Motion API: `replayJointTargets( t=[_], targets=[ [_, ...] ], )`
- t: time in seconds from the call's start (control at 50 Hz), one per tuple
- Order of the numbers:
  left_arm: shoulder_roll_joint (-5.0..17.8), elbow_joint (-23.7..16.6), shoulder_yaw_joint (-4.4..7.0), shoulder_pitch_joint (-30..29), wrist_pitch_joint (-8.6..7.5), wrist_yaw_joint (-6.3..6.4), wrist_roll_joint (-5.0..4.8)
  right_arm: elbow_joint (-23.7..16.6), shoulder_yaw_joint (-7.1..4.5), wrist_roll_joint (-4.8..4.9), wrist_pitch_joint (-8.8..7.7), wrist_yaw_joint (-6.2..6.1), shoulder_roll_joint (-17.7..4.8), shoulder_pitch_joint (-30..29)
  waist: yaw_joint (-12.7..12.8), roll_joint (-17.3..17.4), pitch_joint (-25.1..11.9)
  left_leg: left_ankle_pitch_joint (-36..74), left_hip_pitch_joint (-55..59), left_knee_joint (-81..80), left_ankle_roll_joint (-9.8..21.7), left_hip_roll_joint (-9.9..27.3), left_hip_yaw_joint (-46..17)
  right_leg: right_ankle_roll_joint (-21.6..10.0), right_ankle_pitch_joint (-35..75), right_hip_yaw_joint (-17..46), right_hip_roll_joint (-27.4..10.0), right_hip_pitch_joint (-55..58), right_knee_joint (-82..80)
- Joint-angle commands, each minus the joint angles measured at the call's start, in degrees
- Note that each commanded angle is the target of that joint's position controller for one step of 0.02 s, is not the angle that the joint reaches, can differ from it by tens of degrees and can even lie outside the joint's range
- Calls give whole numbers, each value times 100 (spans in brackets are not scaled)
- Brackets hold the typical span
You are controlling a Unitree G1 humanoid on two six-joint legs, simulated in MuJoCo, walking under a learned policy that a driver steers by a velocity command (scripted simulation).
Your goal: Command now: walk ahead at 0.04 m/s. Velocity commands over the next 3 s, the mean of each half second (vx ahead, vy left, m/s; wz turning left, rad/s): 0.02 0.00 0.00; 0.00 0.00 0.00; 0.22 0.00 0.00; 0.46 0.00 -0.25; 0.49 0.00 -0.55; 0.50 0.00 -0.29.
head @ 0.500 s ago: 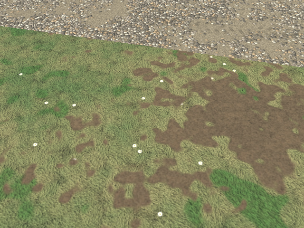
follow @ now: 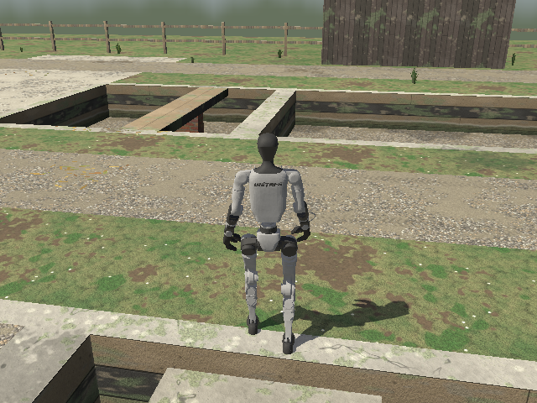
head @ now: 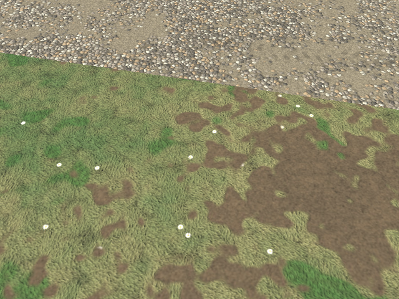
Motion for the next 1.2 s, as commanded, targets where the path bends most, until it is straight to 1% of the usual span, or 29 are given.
replayJointTargets(
  t=[0.02,0.04,0.06,0.08,0.12,0.18,0.28,0.36,0.5,0.58,0.78,0.8,1.08,1.1,1.12,1.14,1.16,1.18,1.2],
  targets=[
    [374,-16,44,497,203,375,41,-306,-121,-130,147,-241,-536,9,24,-20,-640,1552,1760,-350,691,618,-992,-234,1462,263,-244,-555,-390],
    [417,12,45,495,201,420,45,-288,-123,-105,164,-254,-517,33,20,67,-741,1759,1873,-280,679,553,-880,-206,1504,263,-254,-505,-395],
    [455,38,55,506,202,450,27,-288,-132,-80,174,-263,-516,46,14,107,-745,1734,1950,-267,656,532,-850,-185,1432,260,-250,-504,-409],
    [430,88,44,528,219,459,9,-268,-132,-50,195,-271,-493,58,13,125,-694,1539,1972,-306,620,530,-850,-165,1262,251,-252,-521,-437],
    [378,212,33,620,269,476,5,-240,-146,-28,250,-286,-490,47,13,93,-438,1051,1883,-414,588,527,-876,-167,936,218,-239,-600,-503],
    [334,409,25,836,322,508,14,-173,-173,-21,316,-311,-486,68,15,99,-168,470,1774,-573,555,508,-885,-201,593,188,-226,-670,-605],
    [257,716,-8,1169,340,542,19,-22,-205,1,386,-359,-440,163,-14,70,66,-58,1779,-706,455,407,-769,-263,323,184,-253,-754,-811],
    [213,898,-37,1371,334,557,19,99,-221,14,420,-376,-415,234,-45,5,240,-212,1804,-745,397,326,-659,-307,215,213,-293,-835,-975],
    [132,1097,-90,1674,317,542,22,306,-218,22,450,-381,-392,388,-67,-70,464,-148,1843,-750,355,244,-549,-345,192,250,-323,-891,-1173],
    [90,1192,-117,1839,327,557,25,402,-201,29,465,-381,-396,448,-61,-67,516,-96,1848,-783,346,231,-541,-328,290,227,-297,-839,-1221],
    [28,1326,-169,2082,332,529,25,619,-150,38,479,-389,-381,624,-73,-108,545,223,1931,-715,343,192,-495,-317,616,197,-264,-736,-1308],
    [26,1303,-179,2081,328,534,20,648,-145,51,486,-396,-395,639,-75,-88,550,260,1938,-696,348,194,-503,-325,671,196,-264,-748,-1305],
    [-8,1335,-234,2317,340,523,14,856,-77,67,498,-399,-399,792,-92,-116,537,596,1992,-575,354,182,-492,-306,1058,166,-232,-621,-1331],
    [-22,1376,-236,2429,347,524,7,920,-76,73,507,-400,-391,902,-81,-114,458,-29,2014,-571,352,119,-441,-360,555,161,-212,-590,-1368],
    [-21,1315,-166,2341,165,59,160,831,-169,-260,256,-70,-373,811,-124,-190,886,-1770,1368,-559,-79,52,-99,-836,-1236,642,-709,-720,-1899],
    [390,1378,13,2565,44,-84,263,749,-274,-283,153,33,-545,503,241,-576,1456,-2044,229,31,-307,-232,182,-1396,-1929,1197,-1277,-354,-2316],
    [589,1369,115,2721,-77,-39,388,534,-286,-332,140,-40,-447,114,485,-891,1725,-2001,-836,611,-375,-74,111,-1752,-1920,1716,-1938,195,-2532],
    [401,1326,87,2715,-223,41,449,391,-278,-309,146,-157,-318,-99,534,-1019,1656,-1817,-1587,1250,-310,238,-336,-1838,-1461,2156,-2347,852,-2676],
    [69,1152,18,2402,-379,121,395,271,-321,-261,90,-229,-355,-176,426,-871,1397,-1717,-1863,1787,-219,260,-545,-1785,-901,2209,-2366,1249,-2724]
  ],
)
Next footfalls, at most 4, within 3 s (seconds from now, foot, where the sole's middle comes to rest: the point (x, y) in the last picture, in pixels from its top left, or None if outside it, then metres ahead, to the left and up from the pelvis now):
1.84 right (235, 291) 0.53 -0.08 -0.76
2.32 left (192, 214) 0.82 0.08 -0.76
2.82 right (290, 194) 0.92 -0.31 -0.76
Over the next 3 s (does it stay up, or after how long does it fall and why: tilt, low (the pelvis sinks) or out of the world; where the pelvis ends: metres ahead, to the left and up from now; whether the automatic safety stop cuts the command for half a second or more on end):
stays up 0.92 -0.19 0.01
